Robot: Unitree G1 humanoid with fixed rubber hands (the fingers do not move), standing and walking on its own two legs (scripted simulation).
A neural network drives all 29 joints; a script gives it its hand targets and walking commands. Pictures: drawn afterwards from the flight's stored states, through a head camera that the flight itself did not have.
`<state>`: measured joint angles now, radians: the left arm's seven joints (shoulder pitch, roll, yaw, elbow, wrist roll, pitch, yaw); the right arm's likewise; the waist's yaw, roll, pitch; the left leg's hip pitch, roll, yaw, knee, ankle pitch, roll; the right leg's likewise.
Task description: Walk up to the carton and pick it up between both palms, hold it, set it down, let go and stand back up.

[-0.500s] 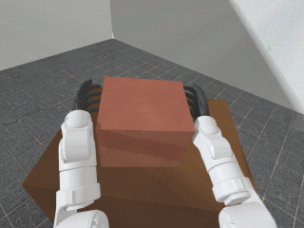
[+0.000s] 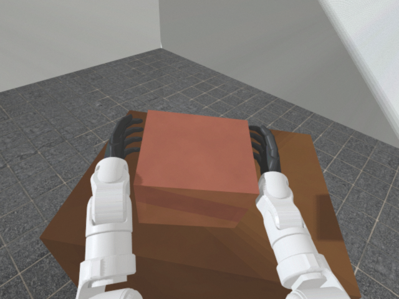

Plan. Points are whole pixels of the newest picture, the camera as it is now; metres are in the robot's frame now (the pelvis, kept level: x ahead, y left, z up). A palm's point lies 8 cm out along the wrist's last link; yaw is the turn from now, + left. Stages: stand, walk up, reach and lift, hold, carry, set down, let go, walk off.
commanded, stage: set down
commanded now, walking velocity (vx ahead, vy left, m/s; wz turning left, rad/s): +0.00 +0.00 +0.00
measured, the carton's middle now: (193, 171) +0.36 +0.01 +0.11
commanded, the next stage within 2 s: none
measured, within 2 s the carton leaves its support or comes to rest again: neither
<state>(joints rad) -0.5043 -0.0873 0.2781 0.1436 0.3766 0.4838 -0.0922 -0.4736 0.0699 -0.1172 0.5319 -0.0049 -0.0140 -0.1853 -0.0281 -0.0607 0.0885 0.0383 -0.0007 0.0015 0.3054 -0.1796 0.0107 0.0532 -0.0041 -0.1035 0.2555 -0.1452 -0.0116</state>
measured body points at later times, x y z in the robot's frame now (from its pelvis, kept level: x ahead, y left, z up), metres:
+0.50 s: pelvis +0.01 +0.00 +0.00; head +0.00 +0.04 +0.45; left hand +0.37 +0.16 +0.12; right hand +0.36 -0.14 +0.10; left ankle +0.01 +0.11 -0.75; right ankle +0.01 -0.11 -0.75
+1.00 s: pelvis +0.02 +0.00 +0.00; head +0.02 +0.03 +0.45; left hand +0.39 +0.15 +0.07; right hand +0.37 -0.15 +0.07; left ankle +0.01 +0.11 -0.75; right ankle +0.01 -0.11 -0.75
